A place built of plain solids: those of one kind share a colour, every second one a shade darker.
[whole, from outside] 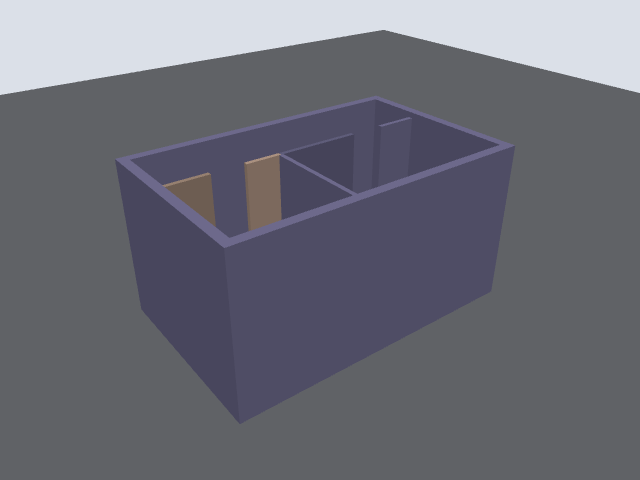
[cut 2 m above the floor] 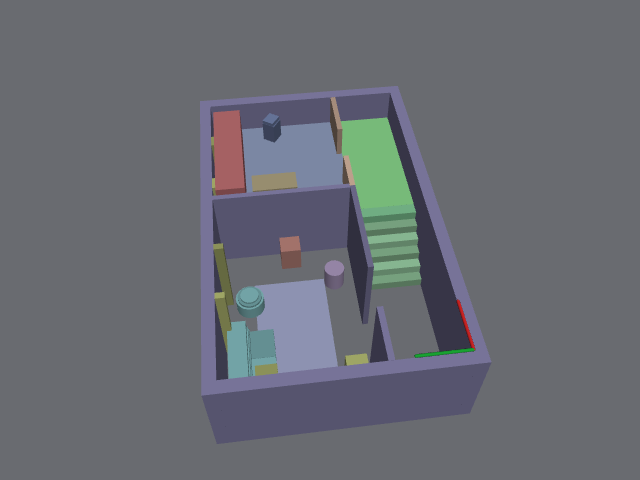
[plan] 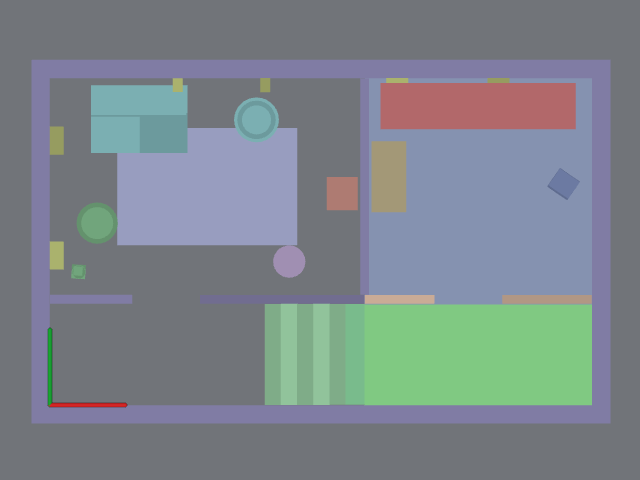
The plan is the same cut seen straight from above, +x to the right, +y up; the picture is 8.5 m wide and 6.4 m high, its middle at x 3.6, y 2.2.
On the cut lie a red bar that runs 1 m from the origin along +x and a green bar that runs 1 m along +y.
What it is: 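A home built round its stair; the hall at the stair's foot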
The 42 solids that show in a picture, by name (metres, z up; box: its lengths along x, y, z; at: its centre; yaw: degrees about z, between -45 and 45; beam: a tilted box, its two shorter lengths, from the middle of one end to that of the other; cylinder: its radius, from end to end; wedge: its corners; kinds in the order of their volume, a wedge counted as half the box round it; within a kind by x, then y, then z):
{
 "wall_1": {"box": [0.25, 4.86, 4.16], "at": [-0.12, 2.18, 2.03]},
 "wall_2": {"box": [1.1, 0.12, 4.01], "at": [0.55, 1.41, 1.96]},
 "wall_3": {"box": [2.2, 0.12, 4.01], "at": [3.1, 1.41, 1.96]},
 "wall_4": {"box": [7.73, 0.25, 4.16], "at": [3.61, -0.12, 2.03]},
 "wall_5": {"box": [7.73, 0.25, 4.16], "at": [3.61, 4.48, 2.03]},
 "wall_6": {"box": [0.12, 2.89, 4.01], "at": [4.19, 2.91, 1.96]},
 "wall_7": {"box": [0.25, 4.86, 4.16], "at": [7.35, 2.18, 2.03]},
 "raised_kitchen_1": {"box": [3.16, 3.14, 1.29], "at": [5.77, 2.91, 0.59]},
 "raised_hall_1": {"box": [3.16, 1.48, 1.29], "at": [5.77, 0.62, 0.59]},
 "kitchen_units_units_1": {"box": [2.6, 0.62, 0.89], "at": [5.71, 3.99, 1.63]},
 "slotfit_living_seat_1": {"box": [0.65, 0.53, 0.51], "at": [0.87, 3.63, 0.21]},
 "slotfit_living_seat_2": {"box": [1.27, 0.05, 0.72], "at": [1.18, 3.89, 0.31]},
 "slotfit_living_seat_3": {"box": [1.29, 0.07, 0.61], "at": [1.19, 3.88, 0.26]},
 "slotfit_living_seat_4": {"box": [1.29, 0.38, 0.92], "at": [1.19, 4.08, 0.41]},
 "slotfit_living_seat_5": {"box": [0.64, 0.53, 0.51], "at": [1.51, 3.62, 0.21]},
 "slotfit_living_seat_6": {"cylinder": 0.3, "from": [2.75, 3.8, -0.05], "to": [2.75, 3.8, 0.33]},
 "slotfit_living_seat_7": {"cylinder": 0.26, "from": [2.75, 3.8, -0.05], "to": [2.75, 3.8, 0.38]},
 "slotfit_living_seat_8": {"cylinder": 0.19, "from": [2.75, 3.8, -0.05], "to": [2.75, 3.8, 0.43]},
 "step_1": {"box": [0.22, 1.35, 0.26], "at": [2.97, 0.67, 0.08]},
 "step_2": {"box": [0.22, 1.35, 0.46], "at": [3.19, 0.67, 0.18]},
 "step_3": {"box": [0.22, 1.35, 0.67], "at": [3.41, 0.67, 0.28]},
 "step_4": {"box": [0.22, 1.35, 0.88], "at": [3.62, 0.67, 0.39]},
 "step_5": {"box": [0.22, 1.35, 1.08], "at": [3.84, 0.67, 0.49]},
 "raised_partition_1": {"box": [0.93, 0.12, 2.78], "at": [4.66, 1.41, 2.58]},
 "raised_partition_2": {"box": [1.2, 0.12, 2.78], "at": [6.63, 1.41, 2.58]},
 "curtains_1": {"box": [0.19, 0.38, 2.19], "at": [0.09, 1.99, 1.15]},
 "curtains_2": {"box": [0.19, 0.38, 2.19], "at": [0.09, 3.53, 1.15]},
 "curtains_3": {"box": [0.14, 0.19, 2.23], "at": [1.7, 4.27, 1.17]},
 "curtains_4": {"box": [0.14, 0.19, 2.23], "at": [2.87, 4.27, 1.17]},
 "curtains_5": {"box": [0.3, 0.19, 2.11], "at": [4.63, 4.27, 2.35]},
 "curtains_6": {"box": [0.3, 0.19, 2.11], "at": [5.98, 4.27, 2.35]},
 "head_1": {"box": [0.26, 1.35, 1.29], "at": [4.07, 0.67, 0.59]},
 "slotfit_kitchen_wall_table_1": {"box": [0.47, 0.95, 0.97], "at": [4.52, 3.04, 1.67]},
 "laid_rug_rug_living_1": {"box": [2.4, 1.57, 0.05], "at": [2.1, 2.91, -0.02]},
 "clutter_living_1": {"box": [0.12, 0.12, 0.71], "at": [0.37, 1.79, 0.31], "yaw": -3.7},
 "clutter_living_2": {"cylinder": 0.09, "from": [0.39, 1.77, -0.05], "to": [0.39, 1.77, 0.36]},
 "clutter_living_3": {"cylinder": 0.28, "from": [0.63, 2.43, -0.05], "to": [0.63, 2.43, 0.25]},
 "clutter_living_4": {"cylinder": 0.21, "from": [0.63, 2.43, -0.05], "to": [0.63, 2.43, 0.3]},
 "slotfit_living_storage_1": {"box": [0.42, 0.44, 0.67], "at": [3.9, 2.82, 0.29]},
 "clutter_kitchen_1": {"box": [0.33, 0.31, 0.53], "at": [6.85, 2.94, 1.45], "yaw": -34.3},
 "clutter_kitchen_2": {"box": [0.33, 0.28, 0.62], "at": [6.85, 2.95, 1.5], "yaw": -34.3},
 "slotfit_living_corner_1": {"cylinder": 0.22, "from": [3.19, 1.91, -0.05], "to": [3.19, 1.91, 0.5]}
}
